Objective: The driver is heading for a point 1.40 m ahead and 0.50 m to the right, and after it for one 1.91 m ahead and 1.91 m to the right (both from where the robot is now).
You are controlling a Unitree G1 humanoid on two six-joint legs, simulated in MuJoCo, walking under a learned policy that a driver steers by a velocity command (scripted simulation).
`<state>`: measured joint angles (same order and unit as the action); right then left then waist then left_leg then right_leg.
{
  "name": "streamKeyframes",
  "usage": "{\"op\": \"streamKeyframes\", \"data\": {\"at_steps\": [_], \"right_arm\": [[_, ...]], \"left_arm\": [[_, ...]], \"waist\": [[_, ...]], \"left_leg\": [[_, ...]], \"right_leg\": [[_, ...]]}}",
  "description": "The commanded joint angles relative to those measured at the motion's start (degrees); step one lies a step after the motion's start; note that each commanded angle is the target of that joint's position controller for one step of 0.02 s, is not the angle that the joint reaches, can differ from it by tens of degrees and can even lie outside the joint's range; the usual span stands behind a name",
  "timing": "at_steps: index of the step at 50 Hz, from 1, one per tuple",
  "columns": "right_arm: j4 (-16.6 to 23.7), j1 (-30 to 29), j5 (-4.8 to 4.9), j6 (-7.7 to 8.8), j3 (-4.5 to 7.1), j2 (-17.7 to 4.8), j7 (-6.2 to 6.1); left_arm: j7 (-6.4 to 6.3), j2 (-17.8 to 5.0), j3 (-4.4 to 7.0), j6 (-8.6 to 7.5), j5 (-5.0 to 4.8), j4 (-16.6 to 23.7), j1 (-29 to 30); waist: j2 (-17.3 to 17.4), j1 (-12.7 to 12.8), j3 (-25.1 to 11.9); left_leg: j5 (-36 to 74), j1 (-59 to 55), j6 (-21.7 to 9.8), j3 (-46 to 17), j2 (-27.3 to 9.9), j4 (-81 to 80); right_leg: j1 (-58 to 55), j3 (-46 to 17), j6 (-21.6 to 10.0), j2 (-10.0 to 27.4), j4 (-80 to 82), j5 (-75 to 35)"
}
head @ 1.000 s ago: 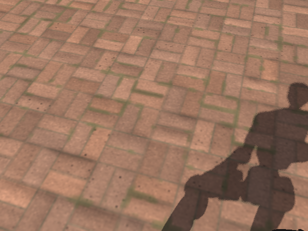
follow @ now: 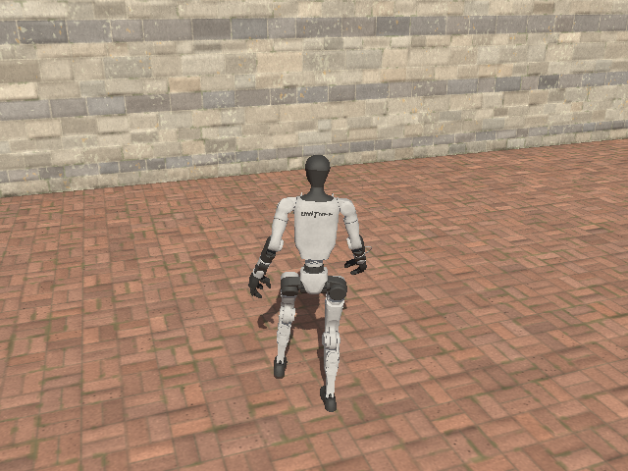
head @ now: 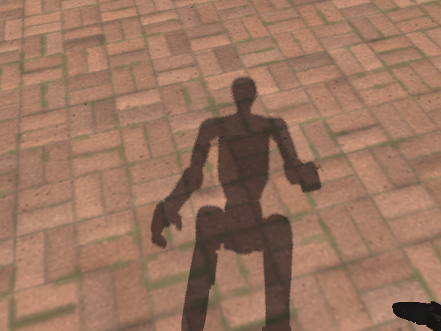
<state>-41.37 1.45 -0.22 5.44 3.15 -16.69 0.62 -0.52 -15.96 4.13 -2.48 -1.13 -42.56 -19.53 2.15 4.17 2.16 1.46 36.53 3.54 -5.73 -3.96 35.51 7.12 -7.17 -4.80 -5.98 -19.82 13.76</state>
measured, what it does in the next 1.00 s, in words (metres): walks ahead, turning right: left foot, then right foot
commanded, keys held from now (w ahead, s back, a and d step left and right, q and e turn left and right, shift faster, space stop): w+e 0.70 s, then w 0.24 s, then no key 0.06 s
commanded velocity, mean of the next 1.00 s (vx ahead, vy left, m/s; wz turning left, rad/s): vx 0.50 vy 0.00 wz -0.52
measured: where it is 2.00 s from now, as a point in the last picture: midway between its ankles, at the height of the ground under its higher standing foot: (328, 252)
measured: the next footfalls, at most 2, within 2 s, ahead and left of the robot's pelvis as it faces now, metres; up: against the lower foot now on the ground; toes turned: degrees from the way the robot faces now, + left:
left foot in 0.14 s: +0.27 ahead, +0.14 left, +0.00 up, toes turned -9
right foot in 0.66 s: +0.47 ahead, -0.19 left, +0.00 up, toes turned -27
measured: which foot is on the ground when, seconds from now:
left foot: up 0.00-0.12, down 0.14-0.64, up 0.66-1.00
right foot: down 0.00-0.14, up 0.16-0.64, down 0.66-1.00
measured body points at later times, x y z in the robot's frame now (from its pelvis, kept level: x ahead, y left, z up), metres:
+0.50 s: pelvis +0.27 +0.02 +0.00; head +0.30 +0.01 +0.44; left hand +0.54 +0.21 -0.09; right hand +0.21 -0.26 -0.13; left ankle +0.23 +0.15 -0.75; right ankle +0.38 -0.17 -0.69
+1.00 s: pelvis +0.52 -0.13 +0.00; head +0.54 -0.15 +0.45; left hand +0.72 +0.08 -0.11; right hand +0.56 -0.44 -0.10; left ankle +0.78 -0.07 -0.69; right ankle +0.43 -0.17 -0.75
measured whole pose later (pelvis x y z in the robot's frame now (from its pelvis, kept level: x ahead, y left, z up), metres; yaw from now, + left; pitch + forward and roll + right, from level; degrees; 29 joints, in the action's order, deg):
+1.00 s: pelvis +0.52 -0.13 +0.00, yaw -31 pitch +1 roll -1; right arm -43.2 4.8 -0.3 4.9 2.3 -17.1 1.3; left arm 0.0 -15.4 2.9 -3.3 -0.3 -41.5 -18.9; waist 2.8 3.3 2.1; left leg 4.1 38.3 2.8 -2.8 -6.4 38.2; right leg 4.1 -2.8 -4.6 -5.6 -16.3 13.0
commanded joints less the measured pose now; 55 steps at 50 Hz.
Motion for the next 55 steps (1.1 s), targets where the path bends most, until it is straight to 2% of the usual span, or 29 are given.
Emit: {"op": "streamKeyframes", "data": {"at_steps": [1,4,6,7,8,9,10,11,12,14,16,19,24,28,30,31,32,33,34,35,36,37,38,39,41,43,49,52,55], "right_arm": [[5.21,-6.17,0.66,1.26,0.88,-4.44,0.67],[5.09,-4.41,0.77,2.04,1.66,-6.47,1.1],[3.01,3.62,0.43,2.59,2.82,-8.16,0.66],[2.14,11.48,-0.62,2.84,3.65,-10.69,0.24],[0.67,18.54,-1.51,2.16,4.94,-15.78,0.01],[0.06,18.93,0.1,1.71,4.22,-12.21,0.49],[1.01,15.88,0.48,1.34,3.02,-7.81,0.27],[1.43,13.0,0.06,0.8,2.45,-6.32,0.04],[1.03,10.93,-0.23,0.5,1.98,-5.07,-0.05],[0.33,9.52,-0.62,0.71,1.56,-4.04,-0.28],[-0.63,9.86,-0.11,1.19,1.94,-4.88,-0.29],[-1.81,10.57,-0.1,1.34,2.71,-7.21,-0.41],[-3.29,12.25,0.37,0.32,2.97,-9.1,-0.76],[-4.77,14.92,1.51,-1.01,3.6,-11.26,-0.75],[-4.73,14.64,2.12,-1.75,4.15,-13.09,-1.07],[-4.61,14.35,2.37,-2.21,4.36,-13.8,-1.27],[-4.34,13.66,2.5,-2.49,4.01,-13.05,-1.51],[-3.41,14.88,0.78,-2.24,2.74,-9.98,-1.64],[0.34,19.77,-1.19,-0.68,0.03,-2.19,-0.68],[0.67,12.96,0.91,1.31,0.85,-7.48,0.07],[1.89,8.66,2.87,2.26,1.4,-9.64,0.48],[1.47,8.7,2.23,2.64,1.0,-8.63,0.19],[0.6,9.09,0.82,2.47,1.17,-8.63,-0.12],[0.02,10.56,0.52,1.82,1.38,-8.79,-0.02],[-0.74,12.16,0.16,0.54,1.2,-7.4,0.08],[-0.18,10.0,-0.24,-0.27,0.72,-5.84,-0.07],[2.33,-1.14,-0.01,0.39,-0.48,-3.27,0.89],[2.96,-2.27,-0.2,1.05,-0.11,-4.15,1.81],[1.5,2.97,-0.78,1.22,0.89,-6.25,2.08]], "left_arm": [[-0.56,-9.9,2.78,-0.36,-0.45,2.54,-1.44],[-0.91,-9.65,2.87,0.19,-0.28,2.38,-1.48],[-0.81,-8.01,2.34,0.49,-0.06,2.95,-0.14],[-0.52,-4.91,1.12,0.33,0.54,3.96,0.27],[-0.55,-1.13,-0.01,-0.17,-0.6,5.41,-6.92],[-0.66,-5.2,0.24,-0.41,-1.33,5.16,-8.15],[-0.63,-9.63,1.42,-0.19,-1.34,5.0,-3.1],[-0.68,-10.09,1.62,0.15,-0.71,5.71,0.92],[-0.52,-9.4,1.73,0.21,-0.06,6.5,3.31],[0.08,-7.18,1.7,0.77,-0.44,6.84,3.02],[0.32,-4.97,1.2,1.37,-0.57,7.59,3.65],[0.6,-4.09,0.77,1.49,-0.16,9.07,6.44],[2.36,-2.71,-0.06,0.58,-0.18,10.86,14.38],[3.58,-3.42,0.1,0.71,-0.35,13.29,18.82],[3.73,-5.46,1.15,1.03,0.06,13.51,16.46],[3.62,-7.28,2.2,1.27,0.14,12.55,11.64],[3.09,-9.99,3.91,1.54,-0.03,9.98,2.22],[1.86,-14.47,5.7,2.22,-0.34,7.7,-7.18],[1.75,-20.55,6.0,1.47,-0.84,8.63,-3.89],[2.11,-14.85,4.42,0.51,-0.48,10.03,-5.69],[2.27,-11.74,3.3,-0.34,0.14,8.98,-3.66],[2.21,-10.16,2.7,-0.74,0.13,8.92,-0.25],[2.06,-8.26,2.02,-0.78,0.39,9.29,3.57],[1.8,-7.03,1.43,-0.93,1.23,9.89,5.71],[1.49,-7.06,1.27,-1.43,1.25,9.26,6.48],[0.99,-8.3,1.48,-1.86,1.09,7.87,5.23],[0.07,-9.12,1.4,-1.65,0.76,3.75,0.71],[-0.16,-8.97,1.34,-0.95,0.73,1.49,-1.39],[-0.51,-9.04,1.43,-0.17,0.8,0.59,0.25]], "waist": [[-6.82,0.22,-0.97],[-8.6,-1.28,-1.45],[-9.27,-5.62,-4.85],[-5.73,-9.29,-12.09],[10.37,-7.66,-21.0],[14.78,-7.58,-20.51],[8.04,-8.85,-12.3],[3.87,-8.46,-7.55],[2.57,-7.48,-3.72],[4.55,-5.43,-1.8],[4.04,-5.11,-1.14],[2.08,-5.34,-0.9],[0.99,-8.23,0.91],[1.29,-8.71,2.52],[3.07,-6.12,-0.07],[3.53,-2.98,-3.12],[2.26,2.31,-7.88],[-4.22,5.79,-13.25],[-18.81,-2.26,-18.94],[-11.29,2.96,-23.28],[-8.7,2.95,-14.71],[-4.16,0.21,-10.41],[-3.22,-2.04,-7.34],[-4.71,-3.93,-6.46],[-4.92,-5.29,-5.75],[-4.41,-4.96,-3.71],[-4.94,-0.46,0.44],[-6.07,-0.13,-0.48],[-7.67,-3.61,-3.18]], "left_leg": [[3.67,-7.66,-0.38,1.61,3.27,-5.49],[-2.74,-10.13,-2.32,0.75,3.53,-7.88],[-4.32,-21.6,-4.92,2.35,3.72,-10.95],[-6.22,-35.48,-8.31,-3.83,-3.45,-9.32],[-17.37,-56.62,-17.33,-27.77,-16.98,-12.56],[-31.3,-57.69,-19.1,-40.95,-20.81,-17.58],[-34.04,-50.72,-16.54,-33.19,-18.42,-18.98],[-27.89,-43.68,-14.54,-24.71,-16.04,-19.34],[-21.11,-37.31,-13.98,-18.66,-13.72,-20.72],[-14.09,-31.0,-13.03,-10.57,-10.91,-23.51],[-9.51,-29.49,-14.06,-5.73,-10.88,-25.76],[-2.79,-31.06,-15.11,-0.16,-11.66,-27.24],[2.18,-33.09,-12.64,10.2,-9.68,-27.09],[8.56,-39.23,-11.22,13.3,-11.92,-24.39],[27.28,-41.7,-10.06,15.54,-12.11,-17.15],[35.69,-41.49,-9.37,16.76,-11.6,-9.39],[36.15,-36.61,-7.68,18.51,-9.79,2.47],[16.68,-21.87,-5.15,18.48,-7.45,20.36],[-35.05,3.03,-2.18,12.01,4.41,39.51],[-34.92,9.0,-3.07,0.72,3.88,44.37],[-28.85,12.26,-4.26,1.27,1.29,42.59],[-23.86,9.31,-4.56,1.51,-1.26,37.53],[-21.14,5.48,-3.95,1.8,-3.08,32.86],[-19.17,1.41,-3.54,1.45,-4.3,30.88],[-17.52,-1.74,-2.06,2.59,-4.34,27.48],[-12.97,-0.84,-0.52,3.38,-4.11,22.2],[7.86,-5.14,-0.65,5.4,-0.15,-0.36],[8.21,-6.39,-2.8,4.92,1.72,-5.3],[3.05,-11.4,-5.66,4.81,3.12,-8.19]], "right_leg": [[4.51,-11.02,-7.35,12.83,3.89,-7.62],[0.09,-15.77,-6.23,14.55,-1.34,-8.45],[1.07,-15.37,-4.08,11.71,-8.65,-13.44],[6.51,-11.77,-2.03,8.45,-22.08,-10.21],[26.13,-3.61,2.59,-0.04,-42.13,10.47],[35.98,-3.57,3.43,2.95,-52.0,20.19],[38.85,-3.72,3.79,5.75,-55.34,15.29],[37.79,-1.36,4.03,7.8,-55.11,11.05],[36.51,-0.93,4.16,9.37,-52.41,8.12],[32.22,-0.17,3.99,11.82,-48.61,5.17],[32.42,0.95,4.42,12.62,-45.73,3.72],[34.77,1.3,5.31,13.27,-39.1,-2.5],[31.1,5.97,4.49,11.9,-23.49,-15.1],[30.05,8.83,2.16,10.36,-17.17,-10.89],[24.18,11.85,-0.17,6.94,-16.12,-4.75],[17.5,13.28,-1.74,4.57,-15.3,-2.75],[4.02,13.66,-3.95,2.19,-11.75,-6.31],[-14.07,2.37,-7.31,8.47,-11.13,-6.36],[-30.49,-31.25,-18.31,22.75,-4.96,4.9],[-31.35,-39.17,-18.44,24.71,2.28,11.51],[-25.02,-30.38,-15.48,23.5,3.31,6.22],[-16.6,-23.54,-13.55,21.21,3.12,-0.14],[-9.19,-17.86,-12.18,19.22,3.56,-7.27],[-4.16,-14.76,-11.78,17.94,4.81,-12.34],[0.95,-11.16,-12.17,16.99,6.96,-18.37],[3.66,-7.22,-12.07,16.14,8.74,-21.01],[4.73,-0.21,-7.58,12.79,8.46,-20.37],[-0.68,-1.1,-6.02,14.33,3.38,-26.04],[-5.24,-3.12,-3.74,15.35,-4.51,-32.37]]}}
Velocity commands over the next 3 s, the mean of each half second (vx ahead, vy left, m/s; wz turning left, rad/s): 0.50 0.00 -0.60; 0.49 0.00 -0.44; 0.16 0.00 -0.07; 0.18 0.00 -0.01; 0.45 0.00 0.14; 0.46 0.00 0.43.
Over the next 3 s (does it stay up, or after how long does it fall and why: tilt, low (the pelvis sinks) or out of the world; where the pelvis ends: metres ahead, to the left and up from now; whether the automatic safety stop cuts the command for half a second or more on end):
stays up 1.24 -0.46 -0.01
